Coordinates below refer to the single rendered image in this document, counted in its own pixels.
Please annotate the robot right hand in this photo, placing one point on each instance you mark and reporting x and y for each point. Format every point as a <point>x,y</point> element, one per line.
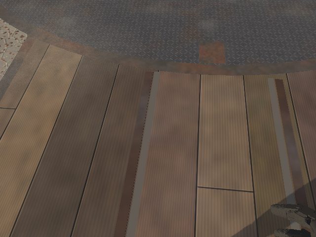
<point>301,213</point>

